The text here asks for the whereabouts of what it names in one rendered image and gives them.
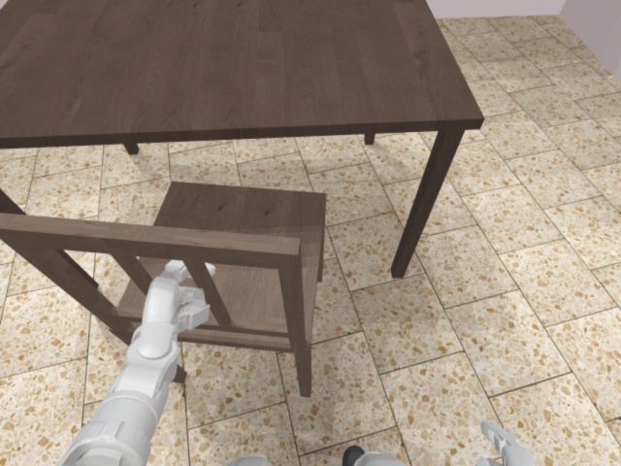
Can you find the right robot shin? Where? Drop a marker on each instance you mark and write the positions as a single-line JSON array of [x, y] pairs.
[[367, 453]]

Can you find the right robot hand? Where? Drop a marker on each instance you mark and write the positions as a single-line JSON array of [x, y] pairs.
[[507, 445]]

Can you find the table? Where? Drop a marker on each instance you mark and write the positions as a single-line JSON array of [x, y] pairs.
[[112, 72]]

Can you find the chair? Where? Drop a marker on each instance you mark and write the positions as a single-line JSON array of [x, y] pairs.
[[266, 245]]

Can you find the right robot foot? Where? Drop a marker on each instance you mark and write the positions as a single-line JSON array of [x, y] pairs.
[[351, 455]]

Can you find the robot left forearm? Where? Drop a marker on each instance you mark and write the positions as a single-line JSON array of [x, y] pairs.
[[121, 429]]

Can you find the left robot hand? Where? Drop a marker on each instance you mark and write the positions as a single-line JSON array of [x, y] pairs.
[[165, 295]]

